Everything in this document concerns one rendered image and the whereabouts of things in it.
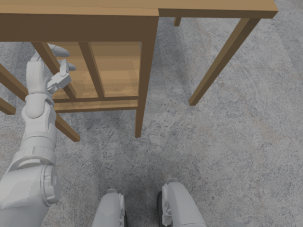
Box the robot right foot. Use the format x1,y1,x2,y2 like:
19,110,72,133
157,191,171,227

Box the robot left upper arm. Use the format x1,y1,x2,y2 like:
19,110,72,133
0,164,62,227

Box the robot left forearm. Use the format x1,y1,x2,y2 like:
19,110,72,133
0,93,57,209

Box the table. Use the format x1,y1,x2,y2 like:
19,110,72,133
0,0,279,115

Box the robot right thigh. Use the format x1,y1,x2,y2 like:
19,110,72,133
162,182,207,227

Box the robot left hand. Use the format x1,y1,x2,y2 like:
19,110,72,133
26,44,76,99

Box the chair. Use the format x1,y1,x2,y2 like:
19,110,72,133
0,5,159,142

